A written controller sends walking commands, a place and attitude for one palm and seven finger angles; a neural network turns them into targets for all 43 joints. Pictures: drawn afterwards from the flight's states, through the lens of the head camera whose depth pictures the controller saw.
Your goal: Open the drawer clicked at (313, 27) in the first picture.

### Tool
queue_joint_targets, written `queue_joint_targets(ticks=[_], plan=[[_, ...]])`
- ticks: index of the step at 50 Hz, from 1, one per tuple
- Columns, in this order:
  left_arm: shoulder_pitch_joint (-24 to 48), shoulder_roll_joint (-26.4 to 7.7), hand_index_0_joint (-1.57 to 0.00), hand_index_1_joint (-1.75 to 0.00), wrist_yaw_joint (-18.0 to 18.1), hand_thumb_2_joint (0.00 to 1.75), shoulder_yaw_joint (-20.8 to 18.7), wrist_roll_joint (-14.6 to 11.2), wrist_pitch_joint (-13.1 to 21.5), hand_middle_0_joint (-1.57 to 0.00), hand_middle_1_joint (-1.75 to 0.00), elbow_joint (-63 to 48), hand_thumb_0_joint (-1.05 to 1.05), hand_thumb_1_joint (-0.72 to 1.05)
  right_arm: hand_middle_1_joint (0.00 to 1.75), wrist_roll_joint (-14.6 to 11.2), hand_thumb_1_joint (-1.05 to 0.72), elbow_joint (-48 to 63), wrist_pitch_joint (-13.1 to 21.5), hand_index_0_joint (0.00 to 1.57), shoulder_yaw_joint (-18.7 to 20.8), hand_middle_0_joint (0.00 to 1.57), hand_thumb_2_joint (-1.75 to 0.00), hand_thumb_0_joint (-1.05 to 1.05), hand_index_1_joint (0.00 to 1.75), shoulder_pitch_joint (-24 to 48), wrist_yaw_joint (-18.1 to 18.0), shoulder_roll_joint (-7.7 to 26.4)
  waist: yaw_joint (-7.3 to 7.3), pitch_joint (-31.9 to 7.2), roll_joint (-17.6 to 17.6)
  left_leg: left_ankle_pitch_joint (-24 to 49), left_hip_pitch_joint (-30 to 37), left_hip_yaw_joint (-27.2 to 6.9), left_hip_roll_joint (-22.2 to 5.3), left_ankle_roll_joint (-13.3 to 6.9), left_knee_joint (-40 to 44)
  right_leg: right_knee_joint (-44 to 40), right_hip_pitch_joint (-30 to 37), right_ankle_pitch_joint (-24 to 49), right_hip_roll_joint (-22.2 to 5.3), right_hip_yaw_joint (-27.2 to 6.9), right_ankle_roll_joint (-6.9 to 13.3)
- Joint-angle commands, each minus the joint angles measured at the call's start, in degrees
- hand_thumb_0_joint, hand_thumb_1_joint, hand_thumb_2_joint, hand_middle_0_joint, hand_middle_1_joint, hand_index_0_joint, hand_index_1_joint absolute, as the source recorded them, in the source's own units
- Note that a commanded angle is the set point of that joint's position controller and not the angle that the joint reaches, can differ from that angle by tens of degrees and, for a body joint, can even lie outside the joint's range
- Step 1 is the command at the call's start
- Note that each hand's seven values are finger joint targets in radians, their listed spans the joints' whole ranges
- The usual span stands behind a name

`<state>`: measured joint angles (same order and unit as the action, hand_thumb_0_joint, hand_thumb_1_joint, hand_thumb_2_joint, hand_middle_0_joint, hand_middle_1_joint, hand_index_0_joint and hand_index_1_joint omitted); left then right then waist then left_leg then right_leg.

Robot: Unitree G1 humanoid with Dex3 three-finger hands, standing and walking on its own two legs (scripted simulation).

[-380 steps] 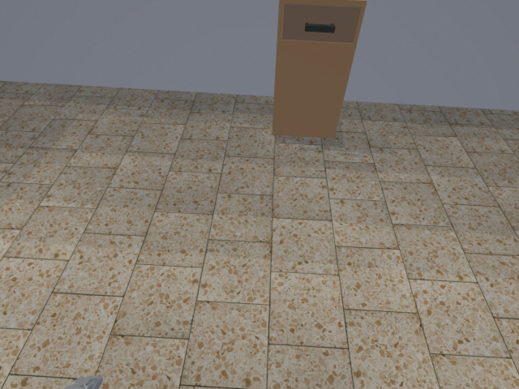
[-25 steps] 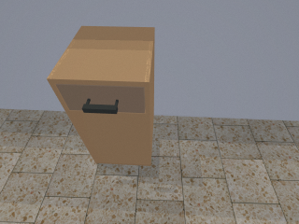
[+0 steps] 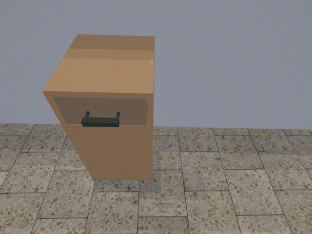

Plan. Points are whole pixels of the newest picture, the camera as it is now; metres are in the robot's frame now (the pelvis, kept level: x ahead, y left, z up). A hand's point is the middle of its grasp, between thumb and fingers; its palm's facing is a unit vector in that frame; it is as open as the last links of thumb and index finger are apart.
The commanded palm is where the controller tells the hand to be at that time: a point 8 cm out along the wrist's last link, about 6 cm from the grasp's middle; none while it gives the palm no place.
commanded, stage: look again from close up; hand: left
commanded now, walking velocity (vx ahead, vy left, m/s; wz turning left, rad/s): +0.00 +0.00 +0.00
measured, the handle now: (101, 118) +0.53 +0.25 -0.10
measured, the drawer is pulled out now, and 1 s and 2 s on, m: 0.00 0.00 0.00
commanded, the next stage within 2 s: shuffle to correct the standing spot in 0.54 s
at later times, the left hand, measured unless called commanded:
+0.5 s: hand out of the picture -0.03 +0.18 -0.18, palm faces +0.03 -0.98 -0.18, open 7.4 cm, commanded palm none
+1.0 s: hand out of the picture -0.07 +0.17 -0.19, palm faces +0.10 -0.99 -0.13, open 7.4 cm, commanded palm none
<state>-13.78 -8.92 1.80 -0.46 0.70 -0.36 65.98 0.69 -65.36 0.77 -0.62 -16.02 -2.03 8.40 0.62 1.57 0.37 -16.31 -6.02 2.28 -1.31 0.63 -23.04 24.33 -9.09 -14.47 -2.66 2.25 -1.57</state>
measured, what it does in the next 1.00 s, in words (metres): stands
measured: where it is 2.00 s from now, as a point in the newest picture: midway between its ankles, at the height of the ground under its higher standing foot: outside the picture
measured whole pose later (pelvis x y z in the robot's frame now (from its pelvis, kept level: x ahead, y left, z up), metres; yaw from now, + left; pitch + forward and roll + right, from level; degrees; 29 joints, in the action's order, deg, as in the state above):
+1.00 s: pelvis -0.01 +0.02 -0.01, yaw +1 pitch -1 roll +0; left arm -25.1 -7.0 0.9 -1.5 1.6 0.2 63.2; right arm 1.4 -62.2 1.2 -0.3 -23.2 -0.5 7.9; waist 1.2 -0.6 1.4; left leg -21.8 -11.9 2.0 0.6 -1.6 -34.4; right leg 34.4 -14.2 -19.7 -4.3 1.4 -0.5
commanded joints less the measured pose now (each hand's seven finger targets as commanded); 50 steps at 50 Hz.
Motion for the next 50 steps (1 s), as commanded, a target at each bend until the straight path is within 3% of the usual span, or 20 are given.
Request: queue_joint_targets(ticks=[1,3,4,5,6,7,8,10,12,13,16,22,32,35,37,42,45,47,49,50], plan=[[-4.1,-4.7,-0.20,-0.30,0.3,0.90,-0.7,-0.4,0.6,-0.20,-0.30,-1.1,0.00,0.90,0.30,-0.2,-0.90,1.0,0.7,0.20,1.0,0.20,-0.90,0.00,0.30,-3.7,-0.5,5.2,0.29,1.8,-1.9,15.8,-3.4,-3.7,-5.2,-1.5,4.8,-3.3,1.6,11.3,-3.5,-2.5,2.0],[-4.1,-4.7,-0.20,-0.30,0.3,0.90,-0.8,-0.4,0.7,-0.20,-0.30,-1.1,0.00,0.90,0.30,-0.2,-0.90,0.7,0.7,0.20,1.0,0.20,-0.90,0.00,0.30,-4.3,-0.5,5.0,0.17,1.9,-1.1,16.0,-3.2,-3.6,-5.1,-1.4,4.5,-3.2,1.6,12.0,-3.5,-2.4,2.1],[-7.2,-6.6,-0.20,-0.30,2.9,0.90,-0.2,0.4,2.8,-0.20,-0.30,-0.3,0.00,0.90,0.30,-0.8,-0.90,4.6,1.6,0.20,1.3,0.20,-0.90,0.00,0.30,0.6,0.3,7.4,1.08,2.3,-0.1,23.9,-7.5,-1.3,-5.6,0.1,-8.1,-0.3,0.3,35.2,-6.6,-5.3,2.4],[-6.6,-9.0,-0.20,-0.30,2.0,0.90,-0.6,0.1,3.8,-0.20,-0.30,-1.1,0.00,0.90,0.30,-0.7,-0.90,6.7,1.0,0.20,0.8,0.20,-0.90,0.00,0.30,-0.2,0.8,5.8,-0.89,0.3,1.8,17.1,-7.8,-0.7,-3.6,-0.3,-6.5,2.0,3.4,44.5,-8.0,-3.4,3.2],[-6.4,-7.7,-0.20,-0.30,1.8,0.90,-0.5,-0.1,3.8,-0.20,-0.30,-2.8,0.00,0.90,0.30,0.0,-0.90,6.6,1.1,0.20,0.8,0.20,-0.90,0.00,0.30,-5.2,0.8,4.4,-1.96,-7.1,2.5,10.8,-6.6,-1.5,-2.6,-1.2,-5.8,5.2,6.5,42.1,-7.9,-3.8,3.8],[-5.1,-6.6,-0.20,-0.30,1.4,0.90,-0.2,-0.3,3.6,-0.20,-0.30,-3.4,0.00,0.90,0.30,0.0,-0.90,6.3,1.4,0.20,0.9,0.20,-0.90,0.00,0.30,-6.4,0.5,4.5,-2.07,-11.0,1.9,15.8,-5.3,-2.2,-2.8,-1.8,-5.4,7.2,8.5,41.6,-6.9,-2.9,3.7],[-5.1,-6.1,-0.20,-0.30,1.3,0.90,-0.1,-0.5,3.3,-0.20,-0.30,-3.7,0.00,0.90,0.30,0.0,-0.90,5.9,1.4,0.20,1.0,0.20,-0.90,0.00,0.30,-6.8,0.2,5.3,-1.70,-11.0,1.4,20.5,-4.4,-2.7,-3.8,-2.0,-5.7,7.4,7.3,35.5,-6.0,-2.0,3.6],[-4.5,-5.4,-0.20,-0.30,1.1,0.90,0.1,-0.3,2.3,-0.20,-0.30,-4.1,0.00,0.90,0.30,0.1,-0.90,6.0,1.0,0.20,0.8,0.20,-0.90,0.00,0.30,-6.1,0.1,5.7,-1.29,-5.1,-2.0,23.4,-5.6,-3.2,-4.7,-2.0,-5.4,5.8,2.7,23.0,-4.4,-1.7,3.6],[-4.6,-4.9,-0.20,-0.30,1.0,0.90,0.3,-0.2,1.8,-0.20,-0.30,-4.2,0.00,0.90,0.30,0.0,-0.90,6.2,0.7,0.20,0.7,0.20,-0.90,0.00,0.30,-5.2,0.1,5.5,-1.00,0.9,-0.3,19.4,-8.4,-3.9,-4.7,-2.1,-3.7,3.7,-0.3,15.5,-3.7,-1.9,3.4],[-4.5,-4.9,-0.20,-0.30,0.9,0.90,0.3,-0.2,1.6,-0.20,-0.30,-4.5,0.00,0.90,0.30,0.0,-0.90,6.3,0.6,0.20,0.7,0.20,-0.90,0.00,0.30,-5.1,0.2,5.7,-1.04,2.2,1.0,15.8,-9.1,-4.1,-4.6,-2.2,-2.8,3.0,-1.1,12.4,-3.5,-2.0,3.3],[-4.8,-5.2,-0.20,-0.30,0.6,0.90,0.4,-0.1,1.2,-0.20,-0.30,-5.2,0.00,0.90,0.30,0.0,-0.90,6.3,0.3,0.20,0.7,0.20,-0.90,0.00,0.30,-4.6,0.6,6.1,-0.81,5.0,-0.2,6.1,-11.5,-4.9,-4.2,-2.5,0.1,1.0,-2.7,3.6,-2.9,-2.5,3.0],[-6.2,-5.3,-0.20,-0.30,0.2,0.90,0.2,0.1,1.0,-0.20,-0.30,-6.2,0.00,0.90,0.30,0.1,-0.90,6.7,0.2,0.20,0.9,0.20,-0.90,0.00,0.30,-4.3,0.9,6.5,-0.64,5.7,-1.2,-3.8,-13.5,-5.9,-3.6,-2.6,3.5,-0.8,-3.3,-1.5,-2.7,-3.2,3.0],[-9.3,-3.8,-0.20,-0.30,0.1,0.90,0.3,0.2,1.4,-0.20,-0.30,-5.1,0.00,0.90,0.30,-0.1,-0.90,5.2,0.5,0.20,0.9,0.20,-0.90,0.00,0.30,-5.5,0.8,5.9,-0.53,3.6,-0.5,-2.1,-11.4,-5.7,-3.7,-2.8,3.7,-1.7,-2.7,1.1,-3.0,-3.1,2.8],[-10.2,-4.1,-0.20,-0.30,-0.1,0.90,-0.2,0.7,1.2,-0.20,-0.30,-5.0,0.00,0.90,0.30,0.2,-0.90,4.7,-0.2,0.20,1.2,0.20,-0.90,0.00,0.30,-6.7,1.0,6.5,-0.51,5.3,-1.8,-14.1,-13.1,-5.8,-3.3,-3.2,4.2,-1.2,-4.8,-11.2,-2.4,-3.1,3.4],[-11.2,-4.1,-0.20,-0.30,-0.3,0.90,-0.5,0.9,1.2,-0.20,-0.30,-5.2,0.00,0.90,0.30,0.5,-0.90,5.0,-0.5,0.20,1.4,0.20,-0.90,0.00,0.30,-6.6,1.2,6.5,0.03,7.4,-0.2,-18.0,-15.9,-5.8,-2.9,-3.8,3.3,-1.6,-6.2,-16.6,-2.4,-4.1,3.8],[-13.2,-5.2,-0.20,-0.30,-0.4,0.90,-1.8,0.6,1.7,-0.20,-0.30,-5.2,0.00,0.90,0.30,0.6,-0.90,5.6,-0.1,0.20,1.2,0.20,-0.90,0.00,0.30,-7.9,1.4,3.9,0.04,7.7,5.4,-11.2,-17.0,-1.7,1.0,-3.4,-5.4,-5.4,-6.8,-22.1,-6.2,-10.8,6.8],[-13.1,-5.7,-0.20,-0.30,-0.3,0.90,-2.3,0.6,1.7,-0.20,-0.30,-5.4,0.00,0.90,0.30,0.5,-0.90,5.6,0.4,0.20,1.2,0.20,-0.90,0.00,0.30,-9.2,1.4,3.2,-0.63,7.8,6.3,-8.7,-14.6,-0.3,1.3,-3.4,-7.2,-6.0,-8.9,-22.1,-7.5,-10.8,7.5],[-11.8,-4.4,-0.20,-0.30,-0.5,0.90,-2.3,0.6,1.8,-0.20,-0.30,-5.8,0.00,0.90,0.30,0.5,-0.90,4.8,1.0,0.20,1.1,0.20,-0.90,0.00,0.30,-11.2,1.4,3.3,-1.51,8.1,1.7,-6.7,-11.3,-2.3,0.0,-3.9,-2.9,-1.3,-10.8,-16.8,-5.1,-6.8,6.8],[-11.1,-1.7,-0.20,-0.30,-0.8,0.90,-1.7,0.8,2.1,-0.20,-0.30,-6.2,0.00,0.90,0.30,0.4,-0.90,3.3,1.9,0.20,1.4,0.20,-0.90,0.00,0.30,-14.2,0.9,5.9,-1.95,6.4,-8.3,-3.2,-6.8,-10.9,-6.8,-6.9,3.3,9.7,-12.8,-7.8,0.1,1.1,4.9],[-10.5,-0.4,-0.20,-0.30,-0.9,0.90,-1.3,1.0,2.4,-0.20,-0.30,-6.5,0.00,0.90,0.30,0.4,-0.90,2.9,2.0,0.20,1.8,0.20,-0.90,0.00,0.30,-15.6,0.6,7.3,-2.17,6.4,-11.6,0.1,-4.8,-15.2,-10.3,-9.3,5.9,15.0,-15.2,-7.4,1.9,4.1,4.2]])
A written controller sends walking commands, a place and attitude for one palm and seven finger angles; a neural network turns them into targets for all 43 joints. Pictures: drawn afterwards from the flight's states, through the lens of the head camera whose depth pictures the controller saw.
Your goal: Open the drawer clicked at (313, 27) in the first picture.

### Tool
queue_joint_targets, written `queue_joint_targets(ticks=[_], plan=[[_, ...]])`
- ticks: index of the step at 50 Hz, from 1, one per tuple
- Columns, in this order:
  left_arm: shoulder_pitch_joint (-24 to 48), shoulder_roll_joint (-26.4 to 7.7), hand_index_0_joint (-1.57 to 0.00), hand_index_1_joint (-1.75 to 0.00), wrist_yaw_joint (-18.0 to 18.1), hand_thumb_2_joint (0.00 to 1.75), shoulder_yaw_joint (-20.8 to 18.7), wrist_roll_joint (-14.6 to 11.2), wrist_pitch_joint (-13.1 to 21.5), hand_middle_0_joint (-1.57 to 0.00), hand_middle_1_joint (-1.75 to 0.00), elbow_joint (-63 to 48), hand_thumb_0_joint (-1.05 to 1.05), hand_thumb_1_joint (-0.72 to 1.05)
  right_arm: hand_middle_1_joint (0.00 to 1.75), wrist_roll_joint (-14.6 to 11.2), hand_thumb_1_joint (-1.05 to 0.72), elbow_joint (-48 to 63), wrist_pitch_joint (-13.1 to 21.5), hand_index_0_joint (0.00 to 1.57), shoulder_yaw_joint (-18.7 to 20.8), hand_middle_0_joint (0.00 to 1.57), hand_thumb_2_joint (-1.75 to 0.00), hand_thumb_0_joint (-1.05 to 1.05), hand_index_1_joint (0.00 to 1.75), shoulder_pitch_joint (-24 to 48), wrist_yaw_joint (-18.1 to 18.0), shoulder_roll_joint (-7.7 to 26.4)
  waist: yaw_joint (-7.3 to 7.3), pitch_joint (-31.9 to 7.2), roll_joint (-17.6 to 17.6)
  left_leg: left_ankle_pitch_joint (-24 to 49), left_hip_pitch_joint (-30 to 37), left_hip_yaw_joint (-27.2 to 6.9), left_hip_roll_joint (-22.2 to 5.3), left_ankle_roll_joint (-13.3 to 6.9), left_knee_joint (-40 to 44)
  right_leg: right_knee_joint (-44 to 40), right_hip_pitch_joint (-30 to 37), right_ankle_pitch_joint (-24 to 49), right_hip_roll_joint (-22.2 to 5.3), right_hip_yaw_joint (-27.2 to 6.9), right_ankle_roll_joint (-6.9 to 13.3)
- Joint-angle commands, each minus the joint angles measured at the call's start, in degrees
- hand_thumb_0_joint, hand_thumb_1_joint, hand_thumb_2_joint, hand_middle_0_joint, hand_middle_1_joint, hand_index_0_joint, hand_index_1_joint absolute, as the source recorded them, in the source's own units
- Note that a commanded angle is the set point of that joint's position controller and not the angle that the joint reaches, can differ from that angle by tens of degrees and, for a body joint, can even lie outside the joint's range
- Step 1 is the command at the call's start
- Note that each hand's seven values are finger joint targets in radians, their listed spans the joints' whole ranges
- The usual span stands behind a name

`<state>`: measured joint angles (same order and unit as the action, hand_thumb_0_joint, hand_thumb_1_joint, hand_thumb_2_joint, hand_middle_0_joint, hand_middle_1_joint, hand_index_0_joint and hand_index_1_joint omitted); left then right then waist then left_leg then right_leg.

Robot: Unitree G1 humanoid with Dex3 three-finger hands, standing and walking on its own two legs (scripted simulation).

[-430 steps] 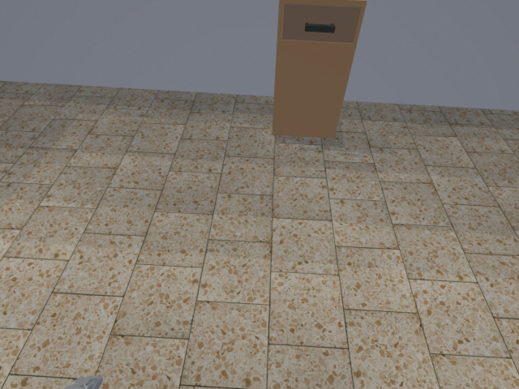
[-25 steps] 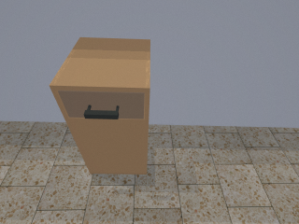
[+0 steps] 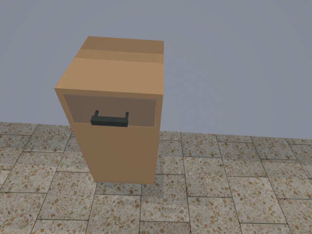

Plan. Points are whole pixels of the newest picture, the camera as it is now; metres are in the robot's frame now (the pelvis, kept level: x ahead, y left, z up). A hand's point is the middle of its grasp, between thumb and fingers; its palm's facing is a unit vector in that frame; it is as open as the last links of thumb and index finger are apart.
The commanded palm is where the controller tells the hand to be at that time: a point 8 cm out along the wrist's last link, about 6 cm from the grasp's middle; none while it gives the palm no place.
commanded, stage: come to a stop and stand still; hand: left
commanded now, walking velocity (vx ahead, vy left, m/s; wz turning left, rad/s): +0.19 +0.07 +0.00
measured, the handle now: (110, 117) +0.54 +0.22 -0.08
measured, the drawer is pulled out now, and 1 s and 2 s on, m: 0.00 0.00 0.00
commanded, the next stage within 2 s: look again from close up in 1.10 s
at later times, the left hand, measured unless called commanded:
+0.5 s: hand out of the picture +0.06 +0.18 -0.16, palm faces +0.03 -0.97 -0.24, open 7.3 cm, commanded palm none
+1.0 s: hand out of the picture -0.05 +0.18 -0.17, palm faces +0.01 -0.98 -0.20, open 7.4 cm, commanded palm none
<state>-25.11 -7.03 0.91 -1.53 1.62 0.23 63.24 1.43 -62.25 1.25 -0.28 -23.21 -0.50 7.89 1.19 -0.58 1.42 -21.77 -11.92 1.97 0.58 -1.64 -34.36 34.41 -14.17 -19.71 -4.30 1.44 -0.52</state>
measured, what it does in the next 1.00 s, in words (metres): stands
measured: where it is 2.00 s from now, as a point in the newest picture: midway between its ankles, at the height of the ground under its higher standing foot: outside the picture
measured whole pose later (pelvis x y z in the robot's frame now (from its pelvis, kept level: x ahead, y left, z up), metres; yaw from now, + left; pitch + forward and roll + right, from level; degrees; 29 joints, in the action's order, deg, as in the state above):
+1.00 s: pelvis -0.04 +0.01 +0.01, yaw -1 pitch -2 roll +0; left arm -20.2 -9.7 1.4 0.5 1.3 -0.8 59.7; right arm 1.4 -58.6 -0.4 -1.0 -18.5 -0.3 10.0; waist 0.5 -0.1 0.2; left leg -15.2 -11.6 3.6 0.8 -2.2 -28.7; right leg 27.6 -15.1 -10.5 -3.0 4.1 -0.5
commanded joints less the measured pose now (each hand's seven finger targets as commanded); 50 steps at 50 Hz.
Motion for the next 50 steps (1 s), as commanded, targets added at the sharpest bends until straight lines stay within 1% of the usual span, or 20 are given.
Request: queue_joint_targets(ticks=[1,3,4,5,6,7,9,11,13,16,21,23,24,25,26,28,30,33,37,50], plan=[[2.2,-1.5,-0.20,-0.30,0.0,0.90,0.2,0.2,2.2,-0.20,-0.30,-4.3,0.00,0.90,0.30,-0.2,-0.90,-0.4,1.6,0.20,1.4,0.20,-0.90,0.00,0.30,-8.5,-1.2,7.5,-2.75,9.3,-13.1,12.5,3.3,-16.5,-13.9,-9.0,17.4,7.7,-13.1,-5.1,3.8,5.1,3.2],[2.3,-0.5,-0.20,-0.30,0.1,0.90,0.3,-0.3,2.6,-0.20,-0.30,-3.9,0.00,0.90,0.30,-0.2,-0.90,-0.2,1.8,0.20,0.6,0.20,-0.90,0.00,0.30,-6.3,-1.6,6.1,-1.34,8.7,-8.7,32.7,3.6,-12.0,-13.4,-9.4,13.0,3.2,-9.5,-5.2,2.4,4.2,3.3],[-0.2,-0.2,-0.20,-0.30,0.2,0.90,0.1,-0.6,2.7,-0.20,-0.30,-3.0,0.00,0.90,0.30,-0.4,-0.90,0.1,1.9,0.20,0.4,0.20,-0.90,0.00,0.30,-4.4,-2.0,5.7,-0.04,6.3,-7.4,41.0,2.9,-8.1,-11.5,-7.6,8.8,-2.5,-2.9,2.4,2.0,3.7,3.1],[-3.3,-1.3,-0.20,-0.30,0.4,0.90,-0.2,-0.8,2.9,-0.20,-0.30,-1.8,0.00,0.90,0.30,-0.8,-0.90,0.6,2.0,0.20,0.2,0.20,-0.90,0.00,0.30,-3.0,-2.2,4.7,0.99,3.6,-3.9,42.3,-0.2,-4.8,-8.7,-5.0,5.0,-5.0,4.8,17.1,0.4,0.9,3.5],[-6.2,-3.1,-0.20,-0.30,0.8,0.90,-0.4,-0.9,3.2,-0.20,-0.30,-0.6,0.00,0.90,0.30,-1.1,-0.90,1.1,2.4,0.20,0.0,0.20,-0.90,0.00,0.30,-2.6,-2.4,3.7,1.34,1.1,-0.4,35.7,-4.1,-2.2,-5.9,-2.5,2.1,-4.3,11.4,33.8,-3.5,-3.6,4.7],[-5.8,-4.7,-0.20,-0.30,1.1,0.90,-0.2,-1.2,3.1,-0.20,-0.30,0.0,0.00,0.90,0.30,-1.2,-0.90,1.0,2.0,0.20,0.0,0.20,-0.90,0.00,0.30,-2.6,-2.4,3.2,0.37,1.1,1.7,25.7,-5.4,-1.3,-4.4,-0.6,3.1,-4.0,12.6,43.9,-6.8,-5.1,5.9],[-2.1,-5.2,-0.20,-0.30,1.7,0.90,0.0,-1.5,2.7,-0.20,-0.30,-0.3,0.00,0.90,0.30,-1.3,-0.90,-0.1,1.2,0.20,0.1,0.20,-0.90,0.00,0.30,-2.9,-2.5,2.3,-1.05,1.5,5.4,25.6,-3.4,-1.8,-4.8,0.8,7.5,-3.1,12.0,55.6,-6.9,-2.3,4.8],[0.4,-4.3,-0.20,-0.30,2.0,0.90,0.1,-1.6,1.9,-0.20,-0.30,-2.0,0.00,0.90,0.30,-1.3,-0.90,-0.9,1.0,0.20,0.6,0.20,-0.90,0.00,0.30,-3.2,-2.8,3.0,-1.06,1.6,0.6,42.7,1.3,-2.5,-6.2,0.2,8.5,-1.3,9.0,49.2,-4.4,-0.5,2.6],[1.8,-4.9,-0.20,-0.30,2.3,0.90,-0.5,-1.5,0.8,-0.20,-0.30,-3.2,0.00,0.90,0.30,-1.3,-0.90,-0.9,0.5,0.20,1.2,0.20,-0.90,0.00,0.30,-3.4,-3.0,4.2,-0.96,1.0,-4.1,55.0,5.2,-2.7,-8.0,-0.4,7.8,-1.0,6.0,36.0,-2.5,0.3,2.0],[3.7,-4.9,-0.20,-0.30,2.3,0.90,-1.1,-1.2,-0.1,-0.20,-0.30,-5.3,0.00,0.90,0.30,-1.3,-0.90,0.0,-0.1,0.20,1.9,0.20,-0.90,0.00,0.30,-1.7,-3.0,5.1,-0.85,1.4,-5.3,58.7,7.5,-4.0,-9.9,-2.0,8.0,-2.0,2.6,21.8,-0.6,1.0,1.4],[3.5,-5.5,-0.20,-0.30,2.1,0.90,-1.1,-1.0,0.2,-0.20,-0.30,-6.2,0.00,0.90,0.30,-0.9,-0.90,1.5,-0.4,0.20,1.9,0.20,-0.90,0.00,0.30,0.2,-2.4,4.0,-0.83,-0.2,-0.1,34.3,2.0,-3.1,-7.1,-0.8,8.4,-4.6,7.1,33.0,-3.4,-2.8,3.3],[4.1,-6.0,-0.20,-0.30,2.0,0.90,-0.9,-1.0,0.4,-0.20,-0.30,-6.1,0.00,0.90,0.30,-0.8,-0.90,1.4,-0.2,0.20,1.6,0.20,-0.90,0.00,0.30,0.4,-2.1,3.8,-0.95,-1.9,-1.7,34.8,2.8,-2.8,-6.6,-0.4,9.1,-4.1,8.4,35.9,-4.0,-2.4,3.5],[2.2,-10.7,-0.20,-0.30,4.0,0.90,-1.2,-0.9,0.7,-0.20,-0.30,-4.5,0.00,0.90,0.30,-2.0,-0.90,6.3,-0.1,0.20,3.1,0.20,-0.90,0.00,0.30,7.7,-1.6,9.0,0.34,1.8,7.5,33.8,-2.1,-0.8,-7.9,1.4,-2.3,-5.7,5.3,50.1,-5.4,-3.1,1.5],[3.9,-11.3,-0.20,-0.30,3.4,0.90,-0.8,-0.9,1.3,-0.20,-0.30,-5.0,0.00,0.90,0.30,-2.0,-0.90,8.2,-0.8,0.20,2.2,0.20,-0.90,0.00,0.30,8.1,-0.9,7.9,-1.13,1.1,10.2,17.4,-4.1,0.2,-5.7,1.5,-0.7,-6.0,6.8,49.5,-8.2,-3.9,3.7],[5.3,-10.1,-0.20,-0.30,3.1,0.90,-0.3,-0.9,1.4,-0.20,-0.30,-6.7,0.00,0.90,0.30,-1.3,-0.90,7.9,-0.7,0.20,2.0,0.20,-0.90,0.00,0.30,3.5,-0.8,4.8,-2.74,-6.1,11.6,4.6,-2.6,-0.6,-3.3,0.8,2.1,-5.1,9.3,43.7,-9.8,-6.1,5.2],[8.4,-9.8,-0.20,-0.30,2.4,0.90,0.1,-0.9,0.7,-0.20,-0.30,-8.3,0.00,0.90,0.30,-0.9,-0.90,6.8,-0.6,0.20,1.7,0.20,-0.90,0.00,0.30,3.6,-0.7,5.3,-2.65,-4.1,-1.0,11.9,-0.3,-1.8,-4.1,0.2,6.6,-4.0,5.6,31.0,-6.4,-4.5,4.7],[8.5,-9.2,-0.20,-0.30,2.0,0.90,0.3,-1.1,0.2,-0.20,-0.30,-8.5,0.00,0.90,0.30,-0.4,-0.90,7.0,-0.5,0.20,1.4,0.20,-0.90,0.00,0.30,4.3,-0.9,7.0,-1.84,-0.4,-8.8,23.3,-1.8,-4.8,-7.6,-1.1,7.4,-4.1,3.4,18.9,-2.3,-1.8,3.5],[8.2,-8.5,-0.20,-0.30,1.5,0.90,0.8,-0.9,-0.4,-0.20,-0.30,-7.7,0.00,0.90,0.30,-0.5,-0.90,8.2,-0.7,0.20,1.0,0.20,-0.90,0.00,0.30,6.8,-0.9,8.1,-1.11,4.8,-6.0,12.0,-6.8,-5.6,-7.4,-1.2,11.2,-7.5,2.9,9.0,-1.0,-1.7,2.8],[8.1,-8.8,-0.20,-0.30,1.0,0.90,1.1,-0.8,-0.4,-0.20,-0.30,-8.0,0.00,0.90,0.30,-0.3,-0.90,8.3,-1.0,0.20,0.9,0.20,-0.90,0.00,0.30,6.5,-0.4,8.9,-1.34,7.6,-2.7,-2.5,-9.3,-6.6,-6.2,-1.1,15.4,-10.7,1.2,2.0,-0.9,-2.9,2.6],[3.5,-7.4,-0.20,-0.30,0.8,0.90,1.2,-0.6,0.3,-0.20,-0.30,-5.6,0.00,0.90,0.30,-0.3,-0.90,5.2,-0.8,0.20,0.6,0.20,-0.90,0.00,0.30,2.5,-0.3,8.2,-1.39,7.4,-0.7,-5.9,-9.4,-6.3,-5.5,-1.3,17.0,-13.8,-0.2,-2.9,-1.5,-3.7,2.1]])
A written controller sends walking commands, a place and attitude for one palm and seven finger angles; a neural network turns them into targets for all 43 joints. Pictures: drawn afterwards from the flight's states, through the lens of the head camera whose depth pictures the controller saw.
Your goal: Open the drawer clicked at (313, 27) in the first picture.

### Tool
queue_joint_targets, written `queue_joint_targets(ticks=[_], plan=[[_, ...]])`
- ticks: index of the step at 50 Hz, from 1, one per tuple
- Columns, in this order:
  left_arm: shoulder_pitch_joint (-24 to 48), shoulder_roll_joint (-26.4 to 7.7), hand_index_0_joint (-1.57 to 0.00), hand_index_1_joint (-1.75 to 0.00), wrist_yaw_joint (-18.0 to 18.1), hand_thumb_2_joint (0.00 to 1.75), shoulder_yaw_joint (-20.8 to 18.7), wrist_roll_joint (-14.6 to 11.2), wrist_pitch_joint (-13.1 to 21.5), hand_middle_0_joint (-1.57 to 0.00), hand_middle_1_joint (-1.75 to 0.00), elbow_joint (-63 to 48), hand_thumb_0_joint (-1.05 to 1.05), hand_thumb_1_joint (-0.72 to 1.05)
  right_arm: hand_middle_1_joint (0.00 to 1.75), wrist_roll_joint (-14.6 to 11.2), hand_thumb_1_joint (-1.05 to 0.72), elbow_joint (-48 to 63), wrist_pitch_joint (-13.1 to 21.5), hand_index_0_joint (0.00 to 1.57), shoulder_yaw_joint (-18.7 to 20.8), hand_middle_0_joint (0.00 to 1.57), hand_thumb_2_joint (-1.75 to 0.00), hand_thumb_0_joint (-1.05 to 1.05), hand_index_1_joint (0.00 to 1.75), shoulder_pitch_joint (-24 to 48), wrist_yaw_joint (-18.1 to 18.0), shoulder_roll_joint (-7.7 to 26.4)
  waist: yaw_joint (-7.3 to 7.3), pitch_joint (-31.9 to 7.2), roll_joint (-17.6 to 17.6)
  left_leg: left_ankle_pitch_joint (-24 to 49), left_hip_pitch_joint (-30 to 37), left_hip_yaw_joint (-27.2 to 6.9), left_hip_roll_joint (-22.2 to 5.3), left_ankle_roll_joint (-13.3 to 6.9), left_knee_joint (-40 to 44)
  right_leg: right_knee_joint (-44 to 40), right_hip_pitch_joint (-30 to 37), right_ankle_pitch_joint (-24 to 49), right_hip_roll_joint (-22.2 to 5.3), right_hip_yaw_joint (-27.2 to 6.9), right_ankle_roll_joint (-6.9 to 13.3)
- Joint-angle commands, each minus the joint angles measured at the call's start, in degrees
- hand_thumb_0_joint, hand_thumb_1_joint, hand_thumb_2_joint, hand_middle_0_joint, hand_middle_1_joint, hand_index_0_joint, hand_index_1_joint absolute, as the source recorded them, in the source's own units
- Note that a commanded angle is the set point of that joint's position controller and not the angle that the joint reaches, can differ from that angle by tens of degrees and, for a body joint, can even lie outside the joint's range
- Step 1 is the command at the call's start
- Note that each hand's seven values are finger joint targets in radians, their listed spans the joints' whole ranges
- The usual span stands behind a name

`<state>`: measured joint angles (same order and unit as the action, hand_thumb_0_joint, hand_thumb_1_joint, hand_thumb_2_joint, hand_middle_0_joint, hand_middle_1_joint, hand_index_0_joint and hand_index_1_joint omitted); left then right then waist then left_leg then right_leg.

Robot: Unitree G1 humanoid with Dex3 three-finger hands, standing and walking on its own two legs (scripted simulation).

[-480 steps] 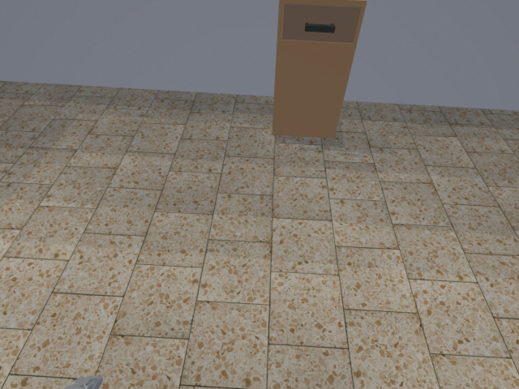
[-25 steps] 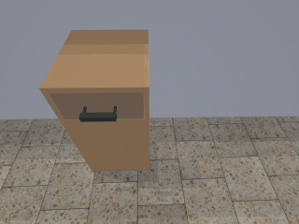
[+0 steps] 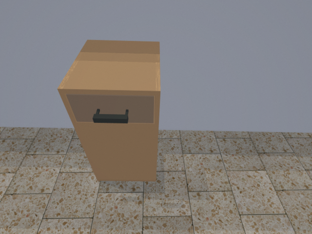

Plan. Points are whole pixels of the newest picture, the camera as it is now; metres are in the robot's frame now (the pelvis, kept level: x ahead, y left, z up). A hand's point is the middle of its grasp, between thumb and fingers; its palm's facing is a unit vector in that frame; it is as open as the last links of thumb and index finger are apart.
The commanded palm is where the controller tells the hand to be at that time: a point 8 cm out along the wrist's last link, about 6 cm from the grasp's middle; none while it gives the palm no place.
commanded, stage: come to a stop and stand still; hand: left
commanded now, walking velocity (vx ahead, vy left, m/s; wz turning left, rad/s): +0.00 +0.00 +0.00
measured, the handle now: (111, 114) +0.58 +0.23 -0.09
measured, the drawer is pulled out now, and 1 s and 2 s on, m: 0.00 0.00 0.00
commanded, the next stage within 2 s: look again from close up in 0.10 s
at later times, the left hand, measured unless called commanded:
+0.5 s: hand out of the picture +0.00 +0.14 -0.18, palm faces +0.04 -0.99 -0.13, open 7.4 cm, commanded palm none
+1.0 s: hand out of the picture +0.13 +0.20 -0.10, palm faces -0.11 -0.80 -0.59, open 7.4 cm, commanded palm +0.14 +0.19 -0.05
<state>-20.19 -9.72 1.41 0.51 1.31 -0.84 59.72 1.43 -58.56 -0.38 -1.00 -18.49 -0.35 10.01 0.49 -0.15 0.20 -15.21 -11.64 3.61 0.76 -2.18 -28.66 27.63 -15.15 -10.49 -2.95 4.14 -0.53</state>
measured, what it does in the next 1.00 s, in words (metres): stands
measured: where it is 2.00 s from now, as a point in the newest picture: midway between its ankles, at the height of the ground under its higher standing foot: outside the picture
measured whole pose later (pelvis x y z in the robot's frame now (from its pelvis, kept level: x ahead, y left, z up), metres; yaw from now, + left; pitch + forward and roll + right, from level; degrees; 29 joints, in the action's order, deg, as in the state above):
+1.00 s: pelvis +0.03 -0.01 -0.01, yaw -1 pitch +1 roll +1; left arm -30.7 -14.9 13.4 6.6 15.0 -8.5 13.2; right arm -2.4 -49.7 14.8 -0.2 -21.3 -5.0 12.6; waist 0.4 -1.5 -1.8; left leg -19.0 -13.4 4.6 1.2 -1.6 -31.7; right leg 35.0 -19.3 -16.4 -3.5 2.8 0.0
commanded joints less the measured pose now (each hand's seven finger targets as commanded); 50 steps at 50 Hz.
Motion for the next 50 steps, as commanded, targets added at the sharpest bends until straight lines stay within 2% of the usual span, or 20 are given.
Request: queue_joint_targets(ticks=[1,10,12,18,27,33,36,41,42,43,44,45,46,47,48,49,50], plan=[[-1.8,-4.4,-0.20,-0.30,0.3,0.90,-0.9,-0.2,1.5,-0.20,-0.30,-1.9,0.00,0.90,0.30,-0.3,-0.90,1.1,0.8,0.20,1.3,0.20,-0.90,0.00,0.30,-2.8,-0.5,5.7,-0.71,6.5,1.3,-12.0,-9.6,-8.1,-5.7,-0.8,11.1,-7.0,0.9,-11.9,-2.9,-6.6,2.2],[-3.7,-2.6,-0.20,-0.30,0.5,0.90,-0.6,-0.5,2.0,-0.20,-0.30,0.8,0.00,0.90,0.30,-0.6,-0.90,-2.3,1.4,0.20,0.8,0.20,-0.90,0.00,0.30,-5.1,-0.9,3.5,-0.45,6.0,-0.5,-7.5,-8.5,-7.4,-5.8,-0.6,10.6,-6.5,2.3,-7.3,-3.2,-6.1,2.5],[-4.0,-1.9,-0.20,-0.30,0.6,0.90,-0.6,-0.5,2.2,-0.20,-0.30,1.3,0.00,0.90,0.30,-0.7,-0.90,-2.8,1.5,0.20,0.8,0.20,-0.90,0.00,0.30,-5.4,-1.0,2.8,-0.29,5.9,0.5,-6.0,-8.6,-7.1,-5.7,-0.6,10.2,-6.5,2.9,-6.0,-3.4,-6.2,2.6],[-4.2,-1.0,-0.20,-0.30,0.8,0.90,-0.6,-0.6,2.4,-0.20,-0.30,2.0,0.00,0.90,0.30,-0.7,-0.90,-4.0,1.8,0.20,0.6,0.20,-0.90,0.00,0.30,-6.0,-1.2,1.8,-0.35,5.7,-0.3,-2.7,-7.3,-6.5,-6.0,-0.3,10.1,-5.8,3.6,-2.2,-3.3,-5.7,2.7],[-4.0,-0.3,-0.20,-0.30,0.9,0.90,-0.7,-0.5,2.3,-0.20,-0.30,2.4,0.00,0.90,0.30,-0.8,-0.90,-4.5,2.1,0.20,0.7,0.20,-0.90,0.00,0.30,-5.3,-1.5,1.2,-0.03,5.7,-0.9,1.2,-5.9,-6.3,-6.4,-0.3,10.2,-5.1,4.7,2.1,-3.1,-4.9,2.5],[-3.8,-0.2,-0.20,-0.30,0.9,0.90,-0.8,-0.6,2.5,-0.20,-0.30,2.3,0.00,0.90,0.30,-0.8,-0.90,-5.0,2.1,0.20,0.7,0.20,-0.90,0.00,0.30,-5.1,-1.6,1.1,-0.34,4.8,1.3,4.8,-3.9,-5.7,-6.3,-0.2,9.4,-5.4,5.3,4.5,-3.3,-5.1,2.5],[-3.8,-0.3,-0.20,-0.30,1.0,0.90,-0.8,-0.5,2.4,-0.20,-0.30,2.4,0.00,0.90,0.30,-0.8,-0.90,-5.1,2.2,0.20,0.7,0.20,-0.90,0.00,0.30,-4.7,-1.6,1.3,-0.25,5.1,-0.2,6.1,-3.2,-5.6,-6.5,-0.1,9.5,-5.3,5.2,5.3,-3.2,-4.7,2.5],[-4.0,-0.3,-0.20,-0.30,0.9,0.90,-0.8,-0.5,2.4,-0.20,-0.30,2.6,0.00,0.90,0.30,-0.8,-0.90,-5.2,2.2,0.20,0.6,0.20,-0.90,0.00,0.30,-4.3,-1.7,1.5,-0.14,5.2,0.0,6.1,-2.5,-5.4,-6.5,-0.1,9.9,-5.8,5.4,5.4,-3.3,-4.7,2.5],[-6.0,-4.6,-0.20,-0.30,3.1,0.90,-0.8,-0.1,2.9,-0.20,-0.30,4.8,0.00,0.90,0.30,-1.5,-0.90,-0.7,2.5,0.20,1.3,0.20,-0.90,0.00,0.30,3.1,-1.1,4.3,2.13,8.8,0.9,6.7,-6.4,-2.9,-7.0,2.1,0.2,-4.3,2.0,18.5,-6.1,-7.1,2.1],[40.3,-15.8,-0.20,-0.32,3.0,0.89,5.5,4.4,12.5,-0.20,-0.32,-86.4,0.00,0.88,0.30,-4.8,-0.90,21.4,10.8,0.20,0.6,0.20,-0.90,0.00,0.30,3.4,-3.7,13.1,-4.67,-21.3,-17.6,13.1,8.9,-3.0,-1.6,0.2,8.2,1.4,9.2,9.5,1.2,-8.1,3.3],[17.4,-15.2,-0.20,-0.33,8.5,0.88,0.8,6.5,7.0,-0.20,-0.33,-69.4,0.00,0.85,0.30,-4.6,-0.90,17.2,16.5,0.20,1.1,0.20,-0.90,0.00,0.30,9.1,-6.3,9.4,0.54,-18.7,-20.5,17.9,9.1,-3.4,-3.5,1.4,7.7,5.5,4.1,-0.6,2.3,-3.6,4.4],[1.4,-6.0,-0.21,-0.34,11.5,0.87,4.9,6.8,-2.3,-0.21,-0.34,-61.9,0.00,0.83,0.30,-5.5,-0.90,16.9,18.9,0.20,2.6,0.20,-0.90,0.00,0.30,7.6,-6.0,7.0,-0.66,-8.1,-14.3,10.6,0.3,-4.9,-3.8,3.0,10.3,7.3,-2.9,-8.2,2.9,-0.9,3.1],[-0.6,0.4,-0.21,-0.36,11.9,0.86,9.6,8.3,-4.6,-0.21,-0.36,-60.8,0.00,0.81,0.30,-6.0,-0.90,15.8,19.8,0.20,2.2,0.20,-0.90,0.00,0.30,6.0,-6.0,6.6,-1.29,-3.8,-8.2,7.0,-2.6,-4.0,-2.9,1.9,7.9,5.5,-3.7,-6.2,3.0,0.4,2.5],[2.6,-1.3,-0.21,-0.37,12.6,0.85,10.9,11.8,-4.2,-0.21,-0.37,-67.0,0.00,0.78,0.30,-5.5,-0.90,19.8,21.2,0.20,2.5,0.20,-0.90,0.00,0.30,8.5,-5.5,8.8,-1.39,1.3,-4.7,1.4,-6.8,-5.4,-1.9,1.6,6.1,3.5,-6.0,-5.8,3.1,-0.6,2.7],[1.6,-4.3,-0.21,-0.39,13.9,0.84,10.8,18.1,-3.7,-0.21,-0.39,-67.6,0.00,0.76,0.30,-4.1,-0.90,20.5,21.5,0.20,2.7,0.20,-0.90,0.00,0.30,8.5,-5.2,11.0,-2.69,-0.3,-0.6,-1.7,-7.9,-6.3,-1.6,0.9,4.0,3.5,-8.3,-7.4,3.6,-1.8,3.1],[0.4,-3.7,-0.21,-0.40,15.2,0.83,12.7,23.7,-3.5,-0.21,-0.40,-67.5,0.00,0.74,0.30,-2.5,-0.90,22.5,21.1,0.20,2.6,0.20,-0.90,0.00,0.30,8.6,-4.8,11.5,-3.13,-0.4,4.3,-3.0,-10.2,-7.1,-1.2,0.6,1.6,4.8,-11.1,-9.6,3.8,-1.6,3.2],[0.6,-3.0,-0.21,-0.42,16.7,0.82,14.2,29.9,-3.1,-0.21,-0.42,-67.8,0.00,0.71,0.30,-1.6,-0.90,25.7,20.5,0.20,3.0,0.20,-0.90,0.00,0.30,8.9,-3.9,11.6,-3.21,-2.0,4.7,-3.3,-11.4,-6.9,-0.1,0.8,-0.8,5.7,-13.0,-12.2,4.1,-2.7,3.4]])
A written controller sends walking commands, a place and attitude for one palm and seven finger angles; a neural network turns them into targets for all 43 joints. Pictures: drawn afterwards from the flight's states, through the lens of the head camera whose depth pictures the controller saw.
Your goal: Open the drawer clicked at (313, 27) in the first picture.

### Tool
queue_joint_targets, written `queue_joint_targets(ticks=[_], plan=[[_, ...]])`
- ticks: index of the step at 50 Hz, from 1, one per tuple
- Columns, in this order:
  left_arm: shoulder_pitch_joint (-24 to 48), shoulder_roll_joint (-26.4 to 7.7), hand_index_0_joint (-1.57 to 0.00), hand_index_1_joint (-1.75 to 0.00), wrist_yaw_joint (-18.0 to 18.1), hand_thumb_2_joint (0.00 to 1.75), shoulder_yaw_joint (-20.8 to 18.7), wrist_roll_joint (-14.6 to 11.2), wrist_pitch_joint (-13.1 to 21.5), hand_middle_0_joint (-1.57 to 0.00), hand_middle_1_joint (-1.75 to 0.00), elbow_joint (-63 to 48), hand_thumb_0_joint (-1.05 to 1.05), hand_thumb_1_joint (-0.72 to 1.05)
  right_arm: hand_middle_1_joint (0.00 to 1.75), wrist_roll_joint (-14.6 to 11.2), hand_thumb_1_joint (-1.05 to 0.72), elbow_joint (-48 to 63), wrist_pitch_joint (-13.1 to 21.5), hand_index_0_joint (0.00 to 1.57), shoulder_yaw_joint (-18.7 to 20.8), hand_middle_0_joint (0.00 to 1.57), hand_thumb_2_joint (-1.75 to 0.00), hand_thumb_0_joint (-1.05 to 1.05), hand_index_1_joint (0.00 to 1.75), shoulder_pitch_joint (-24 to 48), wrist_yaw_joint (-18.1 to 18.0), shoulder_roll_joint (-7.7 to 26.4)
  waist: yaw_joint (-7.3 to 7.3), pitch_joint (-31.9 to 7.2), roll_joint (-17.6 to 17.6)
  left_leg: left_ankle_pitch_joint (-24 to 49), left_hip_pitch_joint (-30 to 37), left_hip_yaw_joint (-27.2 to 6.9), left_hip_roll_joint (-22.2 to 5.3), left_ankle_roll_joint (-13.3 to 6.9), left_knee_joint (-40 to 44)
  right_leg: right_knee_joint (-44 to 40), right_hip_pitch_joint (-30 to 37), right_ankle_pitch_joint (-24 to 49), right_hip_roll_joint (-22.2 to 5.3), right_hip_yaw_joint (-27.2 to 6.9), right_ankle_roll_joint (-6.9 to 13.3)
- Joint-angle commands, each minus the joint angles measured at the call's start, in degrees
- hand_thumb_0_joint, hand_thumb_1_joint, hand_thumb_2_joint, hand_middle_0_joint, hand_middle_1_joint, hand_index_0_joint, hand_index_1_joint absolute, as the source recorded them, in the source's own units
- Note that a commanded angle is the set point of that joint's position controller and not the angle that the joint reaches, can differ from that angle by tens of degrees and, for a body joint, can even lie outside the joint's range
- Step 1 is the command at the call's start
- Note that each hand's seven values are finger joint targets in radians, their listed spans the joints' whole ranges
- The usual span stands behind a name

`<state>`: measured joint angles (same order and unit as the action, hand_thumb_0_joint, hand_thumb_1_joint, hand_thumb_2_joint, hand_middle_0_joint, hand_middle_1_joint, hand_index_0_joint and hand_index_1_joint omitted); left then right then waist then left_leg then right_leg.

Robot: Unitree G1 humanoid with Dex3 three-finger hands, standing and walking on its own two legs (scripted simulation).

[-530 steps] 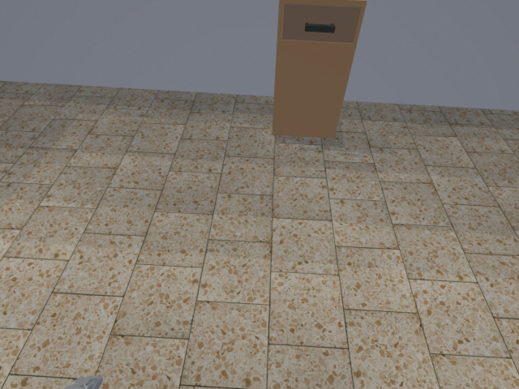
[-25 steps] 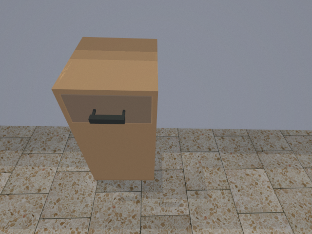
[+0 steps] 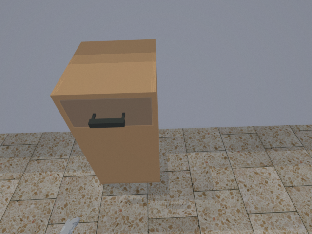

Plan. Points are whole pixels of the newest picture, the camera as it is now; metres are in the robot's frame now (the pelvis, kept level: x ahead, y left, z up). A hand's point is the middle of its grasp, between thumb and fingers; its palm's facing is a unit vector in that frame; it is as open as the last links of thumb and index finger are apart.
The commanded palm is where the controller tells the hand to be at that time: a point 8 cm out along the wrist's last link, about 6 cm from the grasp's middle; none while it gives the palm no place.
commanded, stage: raise the hand with hooked fingers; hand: left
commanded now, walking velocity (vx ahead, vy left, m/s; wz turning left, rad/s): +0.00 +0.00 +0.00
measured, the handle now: (107, 119) +0.55 +0.24 -0.08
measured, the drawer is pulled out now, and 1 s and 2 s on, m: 0.00 0.00 0.00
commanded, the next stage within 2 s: move the hooked fingers above the handle in 1.74 s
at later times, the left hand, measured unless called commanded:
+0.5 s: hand (81, 205) +0.20 +0.21 -0.03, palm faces +0.04 -0.07 -1.00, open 10.0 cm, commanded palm +0.18 +0.20 +0.03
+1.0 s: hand (80, 167) +0.27 +0.22 +0.03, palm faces +0.06 -0.10 -0.99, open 12.8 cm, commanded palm +0.25 +0.22 +0.09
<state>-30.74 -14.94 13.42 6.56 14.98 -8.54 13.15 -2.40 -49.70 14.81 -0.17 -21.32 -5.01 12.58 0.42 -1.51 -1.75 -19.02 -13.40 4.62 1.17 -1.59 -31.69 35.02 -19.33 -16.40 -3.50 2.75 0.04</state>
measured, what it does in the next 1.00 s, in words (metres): stands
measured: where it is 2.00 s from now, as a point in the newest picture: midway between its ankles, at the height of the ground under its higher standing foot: outside the picture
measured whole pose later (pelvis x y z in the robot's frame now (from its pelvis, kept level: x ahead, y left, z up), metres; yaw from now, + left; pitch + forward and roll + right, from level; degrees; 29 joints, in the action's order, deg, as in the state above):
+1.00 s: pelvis +0.01 -0.01 +0.00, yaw -1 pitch +5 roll +1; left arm -9.2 -21.2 16.5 4.0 57.6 -4.4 1.4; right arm 1.2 -35.1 -3.5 2.6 -8.6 0.0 14.8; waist 3.6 -2.9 -3.3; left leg -21.3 -18.1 4.4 -0.5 -0.7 -34.7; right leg 36.6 -23.7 -17.6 -1.3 2.0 0.7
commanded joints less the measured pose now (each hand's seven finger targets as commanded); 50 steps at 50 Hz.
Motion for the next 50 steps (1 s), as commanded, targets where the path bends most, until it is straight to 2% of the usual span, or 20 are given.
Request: queue_joint_targets(ticks=[1,3,5,7,8,10,13,15,19,21,24,26,28,30,35,38,41,46,48,50], plan=[[7.6,1.3,-0.22,-0.43,6.9,0.81,6.4,23.1,4.4,-0.22,-0.43,-18.3,0.00,0.69,0.30,3.9,-0.90,19.3,3.7,0.20,3.1,0.20,-0.90,0.00,0.30,12.8,1.6,9.0,-1.99,-3.0,8.4,0.6,-9.6,-7.1,0.6,0.5,0.2,-2.0,-9.7,-10.2,4.9,-1.8,3.1],[-6.6,1.1,-0.22,-0.47,9.9,0.79,4.2,33.1,4.6,-0.22,-0.47,-11.6,0.00,0.64,0.30,5.9,-0.90,23.9,-1.7,0.20,4.1,0.20,-0.90,0.00,0.30,16.6,3.9,9.1,2.22,-1.3,13.2,1.1,-12.5,-5.4,1.2,0.8,-1.8,-4.1,-9.8,-13.4,5.2,-4.4,4.1],[-13.8,-0.6,-0.22,-0.50,11.0,0.77,0.0,39.6,6.5,-0.22,-0.50,-7.2,0.00,0.60,0.30,6.0,-0.90,26.1,-8.2,0.20,4.2,0.20,-0.90,0.00,0.30,18.8,6.3,8.5,5.58,-0.8,17.2,3.8,-16.7,-3.7,1.5,1.2,-2.7,-3.6,-6.2,-6.5,4.8,-8.0,4.9],[-10.4,-2.8,-0.22,-0.53,12.4,0.75,-2.4,43.7,9.5,-0.22,-0.53,-11.9,0.00,0.55,0.30,5.1,-0.90,29.3,-12.4,0.20,3.6,0.20,-0.90,0.00,0.30,22.8,8.0,7.3,7.29,-4.2,14.9,5.9,-18.0,-2.3,1.6,1.4,-3.0,-0.3,-2.8,0.2,4.6,-8.6,5.0],[-10.6,-4.7,-0.23,-0.54,13.5,0.74,-4.5,45.3,10.2,-0.23,-0.54,-13.6,0.00,0.53,0.30,4.9,-0.90,30.4,-13.6,0.20,3.3,0.20,-0.90,0.00,0.30,23.6,8.5,6.7,8.27,-5.8,11.7,7.2,-17.7,-1.7,1.8,1.4,-3.5,0.8,-1.3,2.9,4.4,-8.8,5.2],[-4.4,-8.4,-0.23,-0.57,16.2,0.72,-8.0,48.4,10.8,-0.23,-0.57,-17.8,0.00,0.48,0.30,5.0,-0.90,30.2,-15.9,0.20,3.3,0.20,-0.90,0.00,0.30,23.9,9.1,5.8,8.97,-8.3,7.7,9.2,-17.2,-2.0,2.2,1.5,-4.8,2.6,-1.3,6.5,4.8,-11.3,5.5],[5.2,-8.4,-0.24,-0.62,19.7,0.69,-7.0,51.8,10.2,-0.24,-0.62,-22.7,0.00,0.41,0.30,5.6,-0.90,30.3,-16.5,0.20,3.8,0.20,-0.90,0.00,0.30,22.4,9.4,5.2,6.95,-15.3,0.3,12.6,-11.8,-2.4,2.0,1.1,-8.5,4.7,-7.0,9.0,5.1,-14.1,5.8],[15.2,-11.2,-0.24,-0.64,21.1,0.67,-8.1,53.5,10.2,-0.24,-0.64,-27.4,0.00,0.36,0.30,6.6,-0.90,29.0,-16.6,0.20,4.3,0.20,-0.90,0.00,0.30,21.8,9.2,5.4,4.53,-17.8,1.5,12.4,-9.5,-3.8,2.0,0.6,-11.9,4.9,-10.7,7.7,4.6,-16.1,5.2],[19.7,-11.6,-0.25,-0.70,19.1,0.63,-7.4,49.4,10.2,-0.25,-0.70,-28.5,0.00,0.27,0.30,6.5,-0.90,28.1,-15.6,0.20,4.3,0.20,-0.90,0.00,0.30,22.3,7.9,5.8,1.30,-18.7,0.1,10.9,-8.3,-3.6,1.9,-0.5,-13.7,4.4,-10.8,9.1,3.9,-13.3,3.8],[20.5,-9.3,-0.25,-0.74,16.7,0.61,-4.8,47.0,9.1,-0.25,-0.74,-26.6,0.00,0.22,0.30,6.3,-0.90,27.5,-15.4,0.20,3.9,0.20,-0.90,0.00,0.30,22.6,7.4,5.9,-0.04,-15.1,2.1,9.6,-9.8,-3.7,1.7,-0.7,-12.9,3.4,-10.6,9.0,4.0,-11.1,3.1],[14.7,-9.2,-0.25,-0.78,12.1,0.58,-4.2,45.0,7.3,-0.25,-0.78,-24.7,0.00,0.15,0.30,5.9,-0.90,27.5,-15.5,0.20,3.2,0.20,-0.90,0.00,0.30,22.2,6.9,5.6,1.74,-15.6,4.3,11.5,-11.1,-3.0,1.3,-0.7,-9.6,2.6,-2.5,15.0,3.9,-8.3,2.5],[11.4,-9.8,-0.26,-0.81,9.5,0.56,-5.2,44.2,6.2,-0.26,-0.81,-23.5,0.00,0.11,0.30,5.3,-0.90,27.4,-15.7,0.20,2.5,0.20,-0.90,0.00,0.30,22.4,6.5,5.4,3.17,-14.1,5.6,12.3,-12.6,-2.9,1.4,-0.4,-7.5,2.0,1.9,17.7,3.8,-8.4,2.3],[10.0,-11.5,-0.26,-0.84,7.9,0.54,-6.9,44.2,6.2,-0.26,-0.84,-23.0,0.00,0.06,0.30,5.1,-0.90,27.4,-15.7,0.20,2.0,0.20,-0.90,0.00,0.30,22.2,6.3,5.3,4.25,-12.8,7.0,12.7,-13.3,-2.8,1.1,-0.1,-5.5,1.4,4.3,18.9,3.7,-8.2,2.2],[11.1,-14.2,-0.26,-0.87,7.7,0.52,-10.0,44.7,6.6,-0.26,-0.87,-23.9,0.00,0.01,0.30,5.2,-0.90,27.1,-15.8,0.20,2.0,0.20,-0.90,0.00,0.30,22.1,6.0,5.4,5.24,-13.3,6.3,13.3,-13.1,-2.8,1.1,-0.1,-4.3,1.1,6.2,19.1,3.7,-8.4,2.4],[16.9,-15.2,-0.27,-0.94,9.4,0.47,-11.8,44.8,7.6,-0.27,-0.94,-27.5,0.00,-0.10,0.30,5.2,-0.90,26.4,-15.6,0.20,3.1,0.20,-0.90,0.00,0.30,20.9,5.8,5.6,4.94,-16.0,3.0,15.4,-10.0,-3.0,1.0,-0.1,-3.1,0.7,7.2,19.8,3.5,-7.6,2.7],[19.9,-13.7,-0.28,-0.99,9.9,0.44,-10.2,44.2,7.3,-0.28,-0.99,-26.4,0.00,-0.17,0.30,4.7,-0.90,25.4,-15.3,0.20,3.9,0.20,-0.90,0.00,0.30,20.1,5.6,6.0,3.78,-15.6,1.4,16.1,-7.8,-2.7,0.6,-0.2,-2.6,0.1,5.3,18.6,3.6,-6.0,2.7],[24.8,-14.0,-0.28,-1.03,9.2,0.41,-9.1,43.5,6.6,-0.28,-1.03,-25.6,0.00,-0.24,0.30,4.2,-0.90,24.5,-15.1,0.20,4.2,0.20,-0.90,0.00,0.30,20.2,5.2,6.6,2.93,-14.8,2.4,15.2,-6.5,-2.8,0.4,-0.3,-1.6,-1.0,4.5,15.6,3.6,-5.0,2.4],[28.4,-15.1,-0.29,-1.11,6.0,0.36,-8.3,42.6,4.9,-0.29,-1.11,-24.3,0.00,-0.36,0.30,3.4,-0.90,24.3,-15.3,0.20,4.1,0.20,-0.90,0.00,0.30,20.8,4.8,6.9,4.04,-14.5,0.8,18.1,-3.7,-3.1,0.0,-0.2,1.1,-2.1,6.5,15.8,3.7,-3.4,2.7],[30.9,-15.4,-0.29,-1.14,4.5,0.34,-7.9,42.6,4.1,-0.29,-1.14,-22.5,0.00,-0.41,0.30,3.1,-0.90,24.2,-15.5,0.20,3.8,0.20,-0.90,0.00,0.30,20.8,4.7,7.0,3.97,-11.9,1.6,17.3,-3.6,-3.1,-0.2,-0.1,2.6,-3.3,6.2,14.3,3.8,-2.8,2.7],[34.1,-16.8,-0.30,-1.17,3.3,0.32,-8.5,42.7,3.7,-0.30,-1.17,-22.7,0.00,-0.45,0.30,2.8,-0.90,24.4,-15.9,0.20,3.5,0.20,-0.90,0.00,0.30,21.1,4.6,7.0,4.29,-12.0,0.5,17.5,-2.7,-3.2,-0.2,-0.1,3.7,-4.1,7.2,13.5,4.0,-2.7,2.9]])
